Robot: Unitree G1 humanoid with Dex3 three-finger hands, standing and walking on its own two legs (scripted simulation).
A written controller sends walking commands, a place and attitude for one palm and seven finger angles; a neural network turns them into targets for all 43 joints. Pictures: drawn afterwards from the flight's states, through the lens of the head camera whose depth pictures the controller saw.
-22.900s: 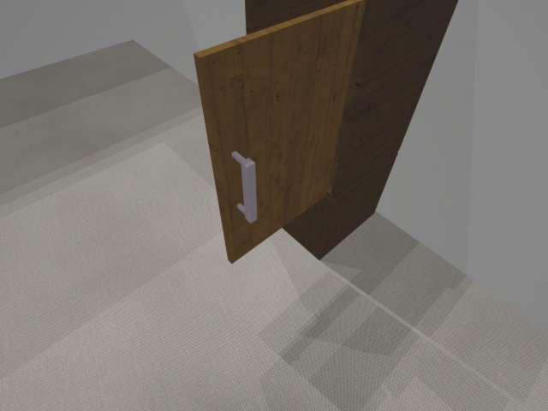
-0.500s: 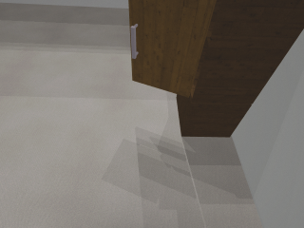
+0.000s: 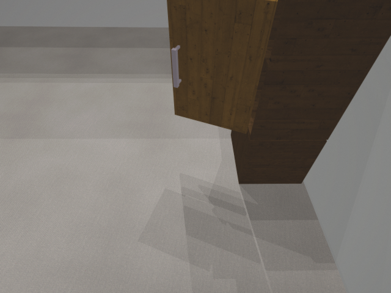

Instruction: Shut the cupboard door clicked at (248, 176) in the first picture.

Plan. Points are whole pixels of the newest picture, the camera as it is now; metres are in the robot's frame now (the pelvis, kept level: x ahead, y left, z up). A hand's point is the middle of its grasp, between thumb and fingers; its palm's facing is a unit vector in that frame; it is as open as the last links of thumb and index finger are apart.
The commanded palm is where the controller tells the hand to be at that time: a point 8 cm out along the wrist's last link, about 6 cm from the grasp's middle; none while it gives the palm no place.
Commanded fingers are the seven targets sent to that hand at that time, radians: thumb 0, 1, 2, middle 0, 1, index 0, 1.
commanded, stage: let the arm hang, fingers relaxed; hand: left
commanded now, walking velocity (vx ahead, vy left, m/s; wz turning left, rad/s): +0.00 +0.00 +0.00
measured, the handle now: (177, 66) +1.00 +0.13 -0.05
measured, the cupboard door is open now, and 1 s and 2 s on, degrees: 68 68 68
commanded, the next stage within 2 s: look to check the result in 0.26 s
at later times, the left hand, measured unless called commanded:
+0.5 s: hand out of the picture +0.02 +0.19 -0.17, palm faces +0.01 -0.97 -0.24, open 7.4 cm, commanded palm none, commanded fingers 0.00 0.90 0.90 -0.20 -0.30 -0.20 -0.30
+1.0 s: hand out of the picture +0.08 +0.20 -0.16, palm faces +0.01 -0.96 -0.29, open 7.4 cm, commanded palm none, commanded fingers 0.00 0.90 0.90 -0.20 -0.30 -0.20 -0.30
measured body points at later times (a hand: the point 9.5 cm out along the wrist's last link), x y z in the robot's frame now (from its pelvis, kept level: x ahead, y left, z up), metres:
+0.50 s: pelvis +0.01 -0.01 +0.00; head +0.02 -0.01 +0.45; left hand +0.02 +0.24 -0.15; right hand +0.02 -0.25 -0.16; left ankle +0.05 +0.11 -0.74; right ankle +0.01 -0.12 -0.74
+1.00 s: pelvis +0.03 -0.02 +0.01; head +0.04 -0.02 +0.45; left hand +0.08 +0.25 -0.14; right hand +0.08 -0.29 -0.14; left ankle +0.05 +0.11 -0.74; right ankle +0.01 -0.12 -0.74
